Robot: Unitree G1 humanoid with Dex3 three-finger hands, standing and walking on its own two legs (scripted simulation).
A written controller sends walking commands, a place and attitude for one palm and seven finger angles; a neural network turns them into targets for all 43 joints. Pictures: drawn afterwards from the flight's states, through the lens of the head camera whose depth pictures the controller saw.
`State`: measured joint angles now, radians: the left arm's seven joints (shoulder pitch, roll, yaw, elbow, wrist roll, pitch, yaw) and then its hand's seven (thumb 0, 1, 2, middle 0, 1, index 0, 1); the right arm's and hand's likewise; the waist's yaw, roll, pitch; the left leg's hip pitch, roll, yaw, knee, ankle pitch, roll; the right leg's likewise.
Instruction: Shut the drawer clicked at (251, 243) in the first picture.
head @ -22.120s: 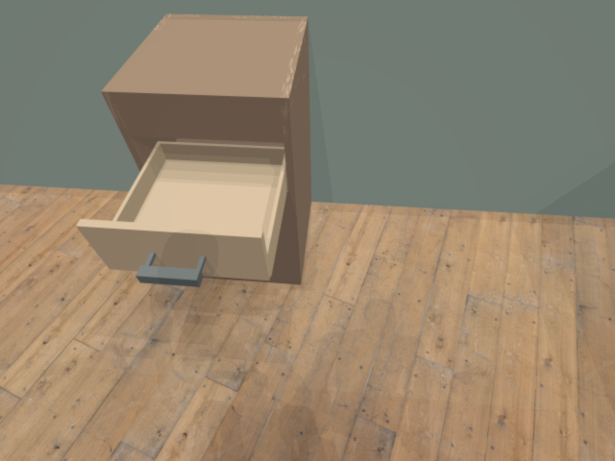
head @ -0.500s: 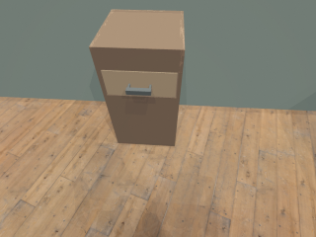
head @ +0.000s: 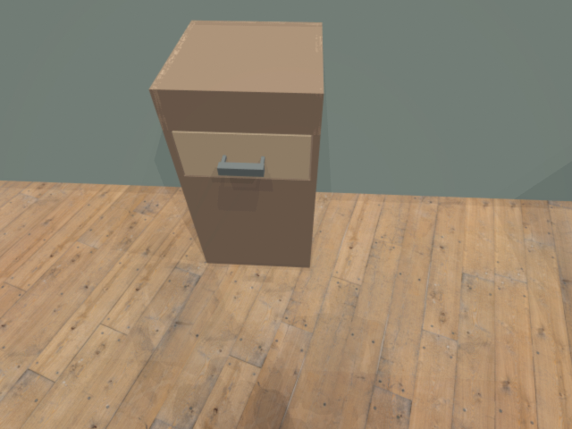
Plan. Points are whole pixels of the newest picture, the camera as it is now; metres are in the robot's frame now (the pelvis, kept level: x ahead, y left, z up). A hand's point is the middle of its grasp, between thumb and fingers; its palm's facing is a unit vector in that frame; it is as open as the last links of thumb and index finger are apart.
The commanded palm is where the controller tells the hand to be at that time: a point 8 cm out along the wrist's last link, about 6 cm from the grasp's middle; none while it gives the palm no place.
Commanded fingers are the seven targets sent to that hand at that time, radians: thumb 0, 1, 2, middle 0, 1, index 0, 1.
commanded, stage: look to check the result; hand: left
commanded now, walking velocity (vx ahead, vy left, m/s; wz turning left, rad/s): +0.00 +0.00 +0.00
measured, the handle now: (242, 164) +0.82 +0.17 -0.18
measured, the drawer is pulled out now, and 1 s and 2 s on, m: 0.00 0.00 0.00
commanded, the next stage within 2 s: stand and wait in 0.40 s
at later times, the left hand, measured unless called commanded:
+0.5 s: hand out of the picture -0.01 +0.15 -0.17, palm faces +0.05 -0.98 -0.18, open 7.4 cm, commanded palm none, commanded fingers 0.00 0.90 0.90 -0.20 -0.30 -0.20 -0.30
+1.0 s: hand out of the picture +0.00 +0.15 -0.17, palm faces +0.04 -0.98 -0.21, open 7.4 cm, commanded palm none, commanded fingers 0.00 0.90 0.90 -0.20 -0.30 -0.20 -0.30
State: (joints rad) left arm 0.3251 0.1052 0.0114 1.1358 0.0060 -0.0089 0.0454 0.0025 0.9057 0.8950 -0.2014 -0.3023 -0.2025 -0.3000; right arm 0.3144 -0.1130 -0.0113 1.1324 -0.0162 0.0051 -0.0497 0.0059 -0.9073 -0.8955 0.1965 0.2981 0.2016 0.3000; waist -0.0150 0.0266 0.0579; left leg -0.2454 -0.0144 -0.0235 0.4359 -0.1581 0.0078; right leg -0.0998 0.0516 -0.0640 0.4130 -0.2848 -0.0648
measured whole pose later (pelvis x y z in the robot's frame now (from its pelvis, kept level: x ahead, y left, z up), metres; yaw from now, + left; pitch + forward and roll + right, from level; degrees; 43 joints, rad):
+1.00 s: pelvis +0.01 -0.01 +0.00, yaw +0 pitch -2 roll +0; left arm 0.31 0.12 0.02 1.13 0.01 -0.01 0.05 0.00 0.90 0.89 -0.20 -0.30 -0.20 -0.30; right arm 0.29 -0.14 -0.01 1.14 -0.02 0.00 -0.05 0.01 -0.91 -0.90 0.20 0.30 0.20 0.30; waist -0.01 0.03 0.07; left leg -0.21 0.00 -0.02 0.43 -0.18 -0.01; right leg -0.06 0.07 -0.06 0.39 -0.29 -0.08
